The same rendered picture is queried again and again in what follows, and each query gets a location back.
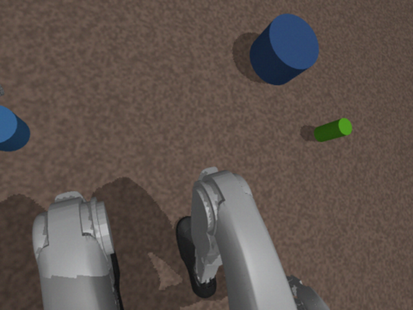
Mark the right robot foot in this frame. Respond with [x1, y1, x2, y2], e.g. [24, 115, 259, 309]
[176, 216, 217, 298]

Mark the left robot foot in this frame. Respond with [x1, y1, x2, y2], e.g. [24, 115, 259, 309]
[110, 250, 124, 310]

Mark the right robot hand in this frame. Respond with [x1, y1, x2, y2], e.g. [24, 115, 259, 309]
[286, 275, 330, 310]

